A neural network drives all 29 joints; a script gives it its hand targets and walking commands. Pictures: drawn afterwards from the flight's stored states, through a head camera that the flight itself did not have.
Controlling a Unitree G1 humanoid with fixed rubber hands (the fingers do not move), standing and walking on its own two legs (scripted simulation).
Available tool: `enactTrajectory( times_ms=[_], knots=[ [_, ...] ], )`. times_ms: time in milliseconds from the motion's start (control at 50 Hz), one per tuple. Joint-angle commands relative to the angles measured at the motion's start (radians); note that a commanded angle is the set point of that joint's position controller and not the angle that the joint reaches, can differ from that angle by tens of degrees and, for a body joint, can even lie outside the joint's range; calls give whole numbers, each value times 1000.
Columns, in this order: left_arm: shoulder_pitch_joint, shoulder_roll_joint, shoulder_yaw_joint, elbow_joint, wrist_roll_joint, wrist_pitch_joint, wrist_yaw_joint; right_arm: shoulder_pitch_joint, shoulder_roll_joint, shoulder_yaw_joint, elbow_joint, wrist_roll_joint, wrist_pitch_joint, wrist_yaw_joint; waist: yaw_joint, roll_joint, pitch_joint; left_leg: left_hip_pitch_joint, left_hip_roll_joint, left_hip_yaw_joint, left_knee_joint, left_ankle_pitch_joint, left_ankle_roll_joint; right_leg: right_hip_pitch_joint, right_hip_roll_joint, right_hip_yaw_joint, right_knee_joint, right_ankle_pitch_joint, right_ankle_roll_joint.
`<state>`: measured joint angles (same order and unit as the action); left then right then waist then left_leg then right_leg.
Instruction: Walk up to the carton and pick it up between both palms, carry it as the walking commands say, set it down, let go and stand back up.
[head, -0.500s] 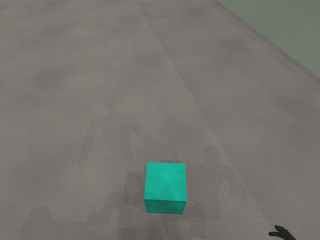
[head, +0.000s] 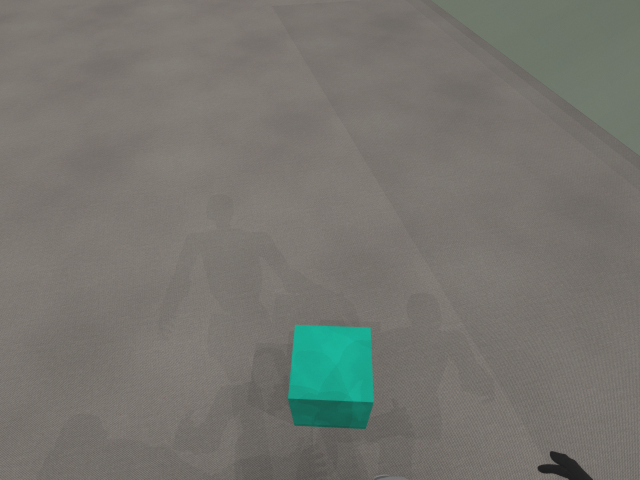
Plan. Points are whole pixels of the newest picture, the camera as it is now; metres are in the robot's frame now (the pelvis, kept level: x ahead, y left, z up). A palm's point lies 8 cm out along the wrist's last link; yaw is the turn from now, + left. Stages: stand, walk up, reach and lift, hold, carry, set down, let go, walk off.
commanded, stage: walk up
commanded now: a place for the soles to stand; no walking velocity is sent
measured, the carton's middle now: (331, 378) +0.48 -0.02 -0.63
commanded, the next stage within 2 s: none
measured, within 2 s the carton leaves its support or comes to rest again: neither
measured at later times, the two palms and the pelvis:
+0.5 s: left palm out of the picture +0.08 +0.32 -0.09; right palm out of the picture +0.10 -0.32 -0.10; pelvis +0.00 +0.00 +0.00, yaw +0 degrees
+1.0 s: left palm out of the picture +0.07 +0.32 -0.09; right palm out of the picture +0.10 -0.32 -0.10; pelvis +0.00 +0.00 +0.00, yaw +0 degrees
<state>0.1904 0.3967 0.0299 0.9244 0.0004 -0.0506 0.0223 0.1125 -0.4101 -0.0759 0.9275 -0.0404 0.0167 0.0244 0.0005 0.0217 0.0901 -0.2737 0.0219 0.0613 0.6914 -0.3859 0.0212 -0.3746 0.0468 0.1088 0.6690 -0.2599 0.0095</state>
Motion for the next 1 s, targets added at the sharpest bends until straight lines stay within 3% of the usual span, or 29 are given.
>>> enactTrajectory(
  times_ms=[0, 60, 80, 120, 160, 220, 240, 260, 280, 320, 400, 420, 440, 500, 540, 580, 620, 660, 680, 720, 760, 800, 820, 860, 880, 900, 920, 940, 980],
  knots=[
    [10, 224, 42, -36, 15, -20, 12, -56, -207, -42, -96, 18, -17, -14, -13, 10, -122, 78, 139, -126, -159, 124, 84, 43, -60, 71, -29, 287, -89],
    [39, 252, 51, -35, 14, -20, 10, -58, -193, -38, -92, 31, -11, -9, 2, -60, -168, 35, 92, -97, -87, 34, 55, 103, -122, 180, -115, 256, -120],
    [27, 261, 53, -53, 22, -22, 14, -21, -173, -37, -94, 34, -9, -9, -22, -63, -177, 59, 54, -101, -56, 4, 34, 70, -162, 276, -141, 193, -159],
    [-4, 284, 56, -66, 27, -17, 14, -36, -169, -35, -100, 29, -6, -7, -37, -112, -121, 43, 47, -120, -75, -120, 44, -19, -177, 327, -196, 79, -166],
    [-47, 234, 33, -58, 27, -17, 11, -26, -184, -41, -89, 20, -14, -5, -52, -55, -77, 98, 67, -150, -165, -99, 50, -95, -134, 273, -185, 75, -128],
    [-20, 206, 32, -48, 18, -18, 2, -24, -230, -50, -79, 10, -29, -5, -28, 27, -93, 118, 223, -268, -291, -49, 136, -87, -15, 18, -4, 77, -51],
    [15, 208, 30, -38, 17, -18, 2, -62, -236, -47, -74, 13, -28, -7, -3, 63, -108, 103, 227, -211, -263, 21, 134, -23, -30, -15, -26, 120, -51],
    [18, 212, 37, -38, 18, -21, 2, -63, -216, -42, -78, 20, -23, -10, -14, 33, -103, 126, 189, -169, -194, 116, 122, -29, -30, -4, -28, 192, -57],
    [13, 218, 35, -42, 13, -25, 4, -48, -228, -45, -85, 25, -22, -9, -20, 71, -144, 103, 153, -126, -157, 178, 94, 19, -38, 19, -41, 255, -72],
    [49, 246, 47, -48, 20, -27, 11, -27, -212, -46, -81, 27, -15, -10, -10, -19, -177, 89, 98, -65, -72, 176, 49, 100, -91, 112, -54, 366, -105],
    [33, 259, 51, -56, 27, -20, 23, -6, -166, -43, -88, 33, -1, -8, -21, -147, -120, 32, -3, -110, -36, -96, 28, 52, -181, 371, -193, 187, -196],
    [14, 253, 44, -57, 25, -18, 21, -21, -174, -44, -87, 23, 1, -6, -34, -99, -106, 48, 8, -112, -71, -115, 23, 16, -191, 371, -215, 129, -178],
    [-13, 255, 42, -74, 28, -16, 19, 18, -178, -44, -86, 21, -4, -6, -53, -134, -140, 88, 28, -135, -103, -112, 35, -1, -162, 321, -193, 95, -159],
    [-17, 185, 25, -60, 12, -20, 11, -23, -201, -42, -81, 13, -27, -5, -21, 61, -74, 128, 163, -236, -287, -44, 102, -88, -51, 111, -67, 84, -74],
    [23, 213, 38, -47, 20, -16, 7, -45, -235, -51, -91, 13, -26, -6, -3, 49, -128, 97, 243, -252, -259, 61, 138, -11, -17, -2, 16, 65, -46],
    [42, 210, 39, -44, 22, -26, 5, -67, -221, -52, -84, 13, -18, -5, 9, 21, -104, 46, 181, -162, -166, 67, 115, 34, -35, 22, -57, 176, -72],
    [45, 253, 51, -44, 23, -29, 11, -53, -197, -49, -97, 22, -11, -10, -8, -59, -128, 45, 97, -102, -72, 43, 60, 47, -103, 174, -96, 239, -118],
    [21, 264, 50, -64, 23, -28, 16, -28, -172, -43, -80, 33, -9, -1, -33, -54, -138, 57, 42, -92, -55, -14, 31, 32, -160, 302, -149, 187, -162],
    [33, 265, 47, -56, 23, -29, 17, -3, -165, -37, -92, 24, -10, -7, -35, -108, -154, 77, 41, -107, -54, -19, 38, 21, -168, 326, -171, 188, -164],
    [-31, 232, 39, -62, 20, -26, 13, -14, -173, -42, -90, 25, -18, -5, -53, -31, -143, 115, 87, -145, -159, -31, 56, -42, -123, 238, -118, 185, -124],
    [-12, 192, 27, -55, 9, -24, 11, -49, -206, -44, -78, 16, -26, -8, -14, 57, -82, 115, 182, -214, -251, 36, 119, -72, -34, 74, -8, 161, -64],
    [38, 210, 36, -37, 13, -21, 10, -35, -225, -49, -81, 17, -22, -10, -3, 33, -116, 105, 215, -199, -208, 144, 132, 11, -27, 6, 5, 189, -56],
    [64, 214, 37, -40, 12, -24, 13, -72, -227, -46, -86, 20, -14, -11, 22, 20, -101, 90, 181, -149, -156, 133, 114, 21, -41, 16, -37, 224, -75],
    [66, 238, 48, -42, 18, -29, 12, -60, -207, -45, -93, 30, -13, -10, 2, 7, -154, 44, 112, -104, -88, 110, 64, 91, -83, 140, -84, 287, -109],
    [38, 252, 50, -34, 23, -29, 16, -60, -188, -40, -104, 30, -10, -10, -4, -100, -130, -17, 72, -95, -54, 26, 49, 107, -128, 228, -121, 237, -146],
    [33, 265, 52, -50, 27, -29, 17, -37, -173, -35, -94, 32, -9, -6, -19, -73, -138, -3, 34, -96, -44, -59, 31, 76, -181, 339, -164, 163, -183],
    [23, 280, 50, -50, 28, -24, 17, -29, -165, -38, -89, 31, -7, -3, -25, -128, -116, 12, 6, -101, -27, -117, 24, 34, -194, 396, -212, 128, -194],
    [1, 260, 50, -66, 26, -19, 17, -10, -169, -40, -76, 31, -6, -5, -30, -106, -103, 37, 1, -108, -63, -141, 21, 13, -201, 401, -237, 78, -198],
    [-64, 219, 40, -77, 26, -16, 10, 6, -169, -44, -98, 20, -19, -1, -59, -59, -107, 110, 73, -161, -190, -129, 56, -81, -143, 268, -190, -14, -127]
  ],
)
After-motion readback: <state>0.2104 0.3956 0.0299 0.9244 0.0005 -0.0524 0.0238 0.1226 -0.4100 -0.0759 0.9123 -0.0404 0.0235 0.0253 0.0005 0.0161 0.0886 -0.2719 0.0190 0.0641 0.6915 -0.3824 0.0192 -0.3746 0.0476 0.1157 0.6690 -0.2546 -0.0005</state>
